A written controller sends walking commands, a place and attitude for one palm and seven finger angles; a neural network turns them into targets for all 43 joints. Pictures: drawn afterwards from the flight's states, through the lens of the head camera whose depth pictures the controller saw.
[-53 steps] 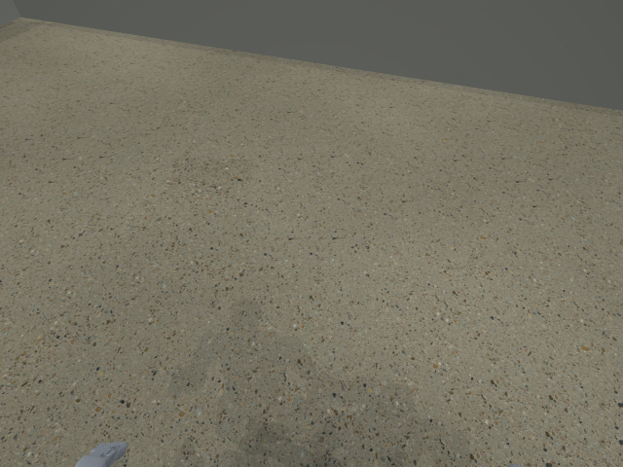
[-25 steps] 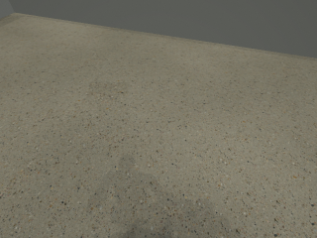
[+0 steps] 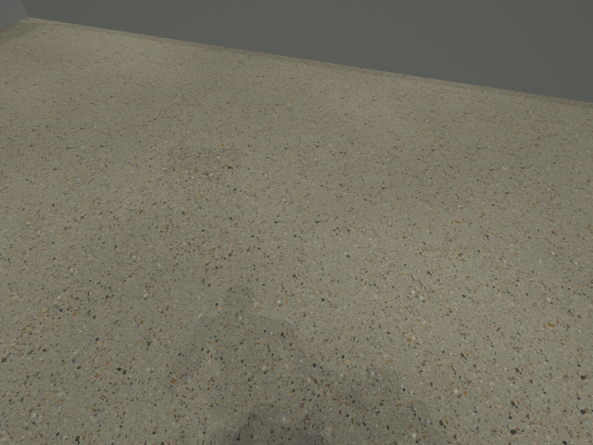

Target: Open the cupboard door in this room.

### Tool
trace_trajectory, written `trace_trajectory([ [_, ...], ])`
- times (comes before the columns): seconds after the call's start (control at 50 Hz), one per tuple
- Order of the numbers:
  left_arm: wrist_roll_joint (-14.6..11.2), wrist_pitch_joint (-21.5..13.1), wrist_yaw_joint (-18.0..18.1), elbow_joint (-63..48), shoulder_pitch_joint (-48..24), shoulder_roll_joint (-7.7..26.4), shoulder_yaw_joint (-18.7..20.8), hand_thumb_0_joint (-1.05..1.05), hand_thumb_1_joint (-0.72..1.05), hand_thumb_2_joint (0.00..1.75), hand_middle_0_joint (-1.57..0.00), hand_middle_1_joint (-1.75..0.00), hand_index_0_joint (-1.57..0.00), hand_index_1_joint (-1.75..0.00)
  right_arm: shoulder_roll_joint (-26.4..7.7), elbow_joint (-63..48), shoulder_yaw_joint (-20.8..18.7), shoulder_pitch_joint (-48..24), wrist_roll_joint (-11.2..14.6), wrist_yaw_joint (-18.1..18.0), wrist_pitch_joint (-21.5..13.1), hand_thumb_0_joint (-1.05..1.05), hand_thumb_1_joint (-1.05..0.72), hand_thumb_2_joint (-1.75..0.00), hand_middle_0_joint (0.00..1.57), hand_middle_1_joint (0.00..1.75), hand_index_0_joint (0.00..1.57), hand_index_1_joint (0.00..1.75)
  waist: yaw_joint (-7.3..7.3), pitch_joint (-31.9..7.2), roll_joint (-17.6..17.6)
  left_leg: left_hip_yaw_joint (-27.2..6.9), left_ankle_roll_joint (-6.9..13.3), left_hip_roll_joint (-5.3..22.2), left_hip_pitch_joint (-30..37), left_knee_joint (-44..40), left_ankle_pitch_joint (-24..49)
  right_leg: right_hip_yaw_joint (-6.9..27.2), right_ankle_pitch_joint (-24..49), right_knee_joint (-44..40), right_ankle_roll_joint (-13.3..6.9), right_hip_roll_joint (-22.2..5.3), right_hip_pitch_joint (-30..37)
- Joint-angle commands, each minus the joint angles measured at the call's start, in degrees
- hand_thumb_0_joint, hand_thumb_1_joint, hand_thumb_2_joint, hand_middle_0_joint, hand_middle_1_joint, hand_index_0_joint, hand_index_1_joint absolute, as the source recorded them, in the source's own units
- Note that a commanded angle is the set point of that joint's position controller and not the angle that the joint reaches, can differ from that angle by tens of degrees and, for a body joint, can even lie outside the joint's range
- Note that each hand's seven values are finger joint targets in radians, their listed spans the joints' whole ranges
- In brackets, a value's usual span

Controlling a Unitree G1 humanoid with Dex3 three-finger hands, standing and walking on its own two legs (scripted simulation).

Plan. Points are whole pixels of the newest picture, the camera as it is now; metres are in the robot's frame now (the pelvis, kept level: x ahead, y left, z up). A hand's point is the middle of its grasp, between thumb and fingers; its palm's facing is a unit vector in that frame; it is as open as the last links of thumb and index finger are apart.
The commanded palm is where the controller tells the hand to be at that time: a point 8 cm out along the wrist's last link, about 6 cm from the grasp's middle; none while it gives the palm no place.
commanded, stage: turn or walk to find it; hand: left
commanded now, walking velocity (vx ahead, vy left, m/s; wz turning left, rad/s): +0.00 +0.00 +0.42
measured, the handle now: out of the picture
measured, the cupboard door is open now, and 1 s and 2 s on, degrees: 0 0 0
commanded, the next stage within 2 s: none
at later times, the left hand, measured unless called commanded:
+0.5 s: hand out of the picture +0.03 +0.21 -0.17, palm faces +0.18 -0.94 -0.28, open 7.4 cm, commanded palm none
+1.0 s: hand out of the picture -0.13 +0.21 -0.20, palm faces +0.44 -0.87 -0.23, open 7.4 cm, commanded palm none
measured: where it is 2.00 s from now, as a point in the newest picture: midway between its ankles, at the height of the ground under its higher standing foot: outside the picture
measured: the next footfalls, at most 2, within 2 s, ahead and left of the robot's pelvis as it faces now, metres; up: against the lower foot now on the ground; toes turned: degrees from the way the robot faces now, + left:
right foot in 0.50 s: +0.01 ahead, -0.12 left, +0.00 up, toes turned +11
left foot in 0.90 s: -0.06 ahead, +0.12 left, +0.00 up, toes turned +27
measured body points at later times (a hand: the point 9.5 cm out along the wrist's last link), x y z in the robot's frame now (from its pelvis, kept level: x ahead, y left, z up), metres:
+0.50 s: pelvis -0.02 -0.01 -0.01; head +0.02 -0.02 +0.44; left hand +0.02 +0.26 -0.14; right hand +0.06 -0.25 -0.17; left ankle +0.02 +0.13 -0.74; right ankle -0.03 -0.13 -0.74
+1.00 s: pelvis -0.06 +0.01 -0.01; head -0.04 +0.06 +0.43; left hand -0.16 +0.25 -0.18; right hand +0.15 -0.17 -0.13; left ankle -0.10 +0.10 -0.74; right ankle -0.03 -0.13 -0.69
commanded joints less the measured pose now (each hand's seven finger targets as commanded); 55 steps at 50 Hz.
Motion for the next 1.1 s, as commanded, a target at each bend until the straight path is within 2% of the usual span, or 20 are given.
trace_trajectory([
  [0.0,-0.1,0.4,1.4,-3.7,2.0,7.1,1.9,0.00,0.90,0.90,-0.20,-0.30,-0.20,-0.30,-4.5,-4.2,-0.9,0.3,-0.2,-0.3,0.4,0.00,-0.90,-0.90,0.20,0.30,0.20,0.30,1.03,-1.9,-3.3,-4.2,1.3,4.1,-6.0,0.8,3.6,7.0,-0.8,-4.1,-0.9,-9.6,0.6],
  [0.14,0.3,1.1,1.9,-8.3,0.5,7.3,3.0,0.00,0.90,0.90,-0.20,-0.30,-0.20,-0.30,-3.3,-6.6,-2.6,4.9,-0.2,-0.1,1.5,0.00,-0.90,-0.90,0.20,0.30,0.20,0.30,-0.77,-2.9,-4.7,-4.0,1.6,3.3,-5.2,8.3,1.6,5.0,-1.9,-0.2,-3.4,-13.6,-6.2],
  [0.16,0.3,1.2,1.9,-9.0,0.1,6.3,3.0,0.00,0.90,0.90,-0.20,-0.30,-0.20,-0.30,-3.8,-6.9,-2.8,5.5,-0.3,0.1,1.4,0.00,-0.90,-0.90,0.20,0.30,0.20,0.30,-1.06,-2.6,-0.6,-7.5,2.5,4.7,-5.5,4.8,3.4,2.1,-4.0,3.9,-1.9,-10.9,-7.3],
  [0.2,-0.1,1.4,1.8,-10.2,0.2,2.9,2.8,0.00,0.90,0.90,-0.20,-0.30,-0.20,-0.30,-6.9,-8.1,-3.6,5.8,-0.8,-0.3,0.9,0.00,-0.90,-0.90,0.20,0.30,0.20,0.30,-1.09,-0.9,12.7,-25.0,8.3,13.1,-8.0,-7.3,6.0,-3.8,-12.2,18.8,2.2,-0.8,-9.4],
  [0.22,0.0,1.3,2.0,-10.7,0.4,3.0,2.9,0.00,0.90,0.90,-0.20,-0.30,-0.20,-0.30,-7.2,-8.6,-4.0,6.2,-0.5,-0.6,0.7,0.00,-0.90,-0.90,0.20,0.30,0.20,0.30,-0.96,-0.9,13.3,-29.1,11.7,15.3,-6.8,-9.6,10.5,-0.6,-18.5,26.7,2.0,-0.7,-11.4],
  [0.36,-0.7,0.7,1.7,-10.9,3.1,-1.4,3.0,0.00,0.90,0.90,-0.20,-0.30,-0.20,-0.30,-5.2,-9.9,-5.1,6.5,-0.8,-1.8,1.1,0.00,-0.90,-0.90,0.20,0.30,0.20,0.30,-0.68,-8.3,8.8,-23.8,11.9,10.5,4.4,-2.1,22.7,1.7,-17.2,20.7,2.7,0.1,-12.0],
  [0.44,-0.8,0.3,2.0,-10.1,8.1,-0.9,3.6,0.00,0.90,0.90,-0.20,-0.30,-0.20,-0.30,-4.2,-10.8,-5.7,5.6,-0.3,-1.2,1.8,0.00,-0.90,-0.90,0.20,0.30,0.20,0.30,1.06,-8.9,7.3,-21.5,7.2,5.8,-3.5,0.9,14.9,-0.5,-4.5,0.6,2.8,1.2,2.3],
  [0.46,-0.4,0.1,2.2,-9.5,10.4,1.0,4.2,0.00,0.90,0.90,-0.20,-0.30,-0.20,-0.30,-2.3,-11.5,-5.6,4.8,0.1,-0.9,1.9,0.00,-0.90,-0.90,0.20,0.30,0.20,0.30,2.10,-8.5,2.9,-18.6,4.4,3.1,-11.7,3.8,5.6,2.1,-1.4,-4.7,1.8,-2.8,10.4],
  [0.48,0.5,-0.3,2.5,-9.8,11.3,5.6,5.2,0.00,0.90,0.90,-0.20,-0.30,-0.20,-0.30,0.9,-12.9,-5.2,4.3,0.3,-0.5,2.0,0.00,-0.90,-0.90,0.20,0.30,0.20,0.30,2.76,-6.3,-10.1,-8.8,0.4,-3.1,-23.2,15.3,-8.8,15.4,-5.1,-9.8,-2.5,-16.5,14.6],
  [0.5,0.6,-0.3,2.7,-11.0,9.3,7.8,5.3,0.00,0.90,0.90,-0.20,-0.30,-0.20,-0.30,0.7,-14.1,-5.5,1.6,-0.4,-0.7,1.9,0.00,-0.90,-0.90,0.20,0.30,0.20,0.30,3.48,-2.1,-16.1,-3.2,-1.3,-5.1,-26.3,27.6,-19.7,23.7,2.6,-11.0,-7.6,-26.0,6.6],
  [0.52,0.5,-0.1,2.8,-11.9,7.1,6.8,5.1,0.00,0.90,0.90,-0.20,-0.30,-0.20,-0.30,-0.7,-14.0,-6.1,1.7,-0.7,-0.4,2.1,0.00,-0.90,-0.90,0.20,0.30,0.20,0.30,2.20,-1.6,-8.2,-5.0,-0.9,-2.7,-23.3,35.2,-18.5,19.0,5.3,-9.8,-9.6,-26.3,1.1],
  [0.6,0.5,-1.1,2.3,-12.2,4.1,2.0,3.8,0.00,0.90,0.90,-0.20,-0.30,-0.20,-0.30,1.3,-10.5,-5.6,4.2,-0.4,0.5,3.1,0.00,-0.90,-0.90,0.20,0.30,0.20,0.30,-0.71,2.1,-9.1,-1.1,-2.0,-0.5,-22.2,44.3,-9.8,5.5,16.2,-5.9,-7.0,-16.2,-0.5],
  [0.78,1.3,-0.6,2.3,-9.9,11.5,5.4,5.1,0.00,0.90,0.90,-0.20,-0.30,-0.20,-0.30,2.7,-12.9,-3.8,-3.5,0.1,0.7,2.5,0.00,-0.90,-0.90,0.20,0.30,0.20,0.30,3.36,-0.4,-11.8,5.4,-2.1,0.6,-13.8,21.2,-14.3,1.3,27.8,-0.4,-8.1,-18.6,5.4],
  [0.84,0.9,-0.3,2.1,-9.5,10.6,6.0,5.5,0.00,0.90,0.90,-0.20,-0.30,-0.20,-0.30,1.7,-11.9,-3.8,0.8,0.2,0.4,1.6,0.00,-0.90,-0.90,0.20,0.30,0.20,0.30,1.17,-4.4,-10.7,7.2,-1.1,-0.5,-4.6,5.9,-6.0,-2.2,30.6,6.9,-4.6,-17.2,5.8],
  [0.86,0.3,-0.1,2.0,-9.8,10.0,5.5,5.3,0.00,0.90,0.90,-0.20,-0.30,-0.20,-0.30,-0.4,-11.0,-4.2,4.2,0.0,0.4,1.0,0.00,-0.90,-0.90,0.20,0.30,0.20,0.30,-0.81,-6.9,-6.2,5.5,-0.3,1.1,3.9,-1.7,4.0,-4.7,26.2,13.7,-1.9,-15.7,1.7],
  [0.88,-0.2,0.2,1.6,-11.4,10.8,2.2,5.0,0.00,0.90,0.90,-0.20,-0.30,-0.20,-0.30,-6.3,-10.9,-5.5,6.6,-0.5,0.2,0.3,0.00,-0.90,-0.90,0.20,0.30,0.20,0.30,-1.83,-10.1,9.4,-10.1,4.6,14.2,15.4,-3.6,22.6,-8.1,2.5,25.3,2.3,-9.2,-12.2],
  [0.9,0.0,0.5,1.7,-13.1,8.7,-0.8,3.6,0.00,0.90,0.90,-0.20,-0.30,-0.20,-0.30,-9.8,-10.1,-6.2,9.5,0.3,-0.3,0.6,0.00,-0.90,-0.90,0.20,0.30,0.20,0.30,-2.51,-10.7,17.4,-19.8,11.4,23.3,16.6,-2.2,47.9,-4.7,-26.3,33.7,4.3,-4.9,-19.9],
  [0.92,0.3,1.3,2.1,-13.3,6.7,0.5,3.7,0.00,0.90,0.90,-0.20,-0.30,-0.20,-0.30,-8.7,-9.7,-6.0,9.9,0.3,-0.5,1.0,0.00,-0.90,-0.90,0.20,0.30,0.20,0.30,-2.83,-9.4,10.4,-13.9,13.0,23.5,13.6,-1.1,45.8,-1.2,-25.1,37.6,3.6,-6.4,-18.4],
  [1.0,0.1,1.5,1.1,-10.7,5.5,0.0,4.6,0.00,0.90,0.90,-0.20,-0.30,-0.20,-0.30,-3.8,-11.5,-4.4,2.3,-0.3,-1.5,0.5,0.00,-0.90,-0.90,0.20,0.30,0.20,0.30,-0.10,-3.4,9.2,-9.3,10.2,14.2,5.1,-3.5,30.0,0.1,-14.0,40.5,4.4,-6.0,-18.8],
  [1.08,0.2,1.7,0.8,-10.0,5.9,-0.6,4.6,0.00,0.90,0.90,-0.20,-0.30,-0.20,-0.30,-3.3,-11.5,-4.6,3.4,-0.2,-1.4,0.1,0.00,-0.90,-0.90,0.20,0.30,0.20,0.30,-0.04,-3.6,7.1,-9.6,9.7,12.0,4.9,-5.6,23.3,-0.5,-10.0,37.2,5.3,-5.1,-18.1],
])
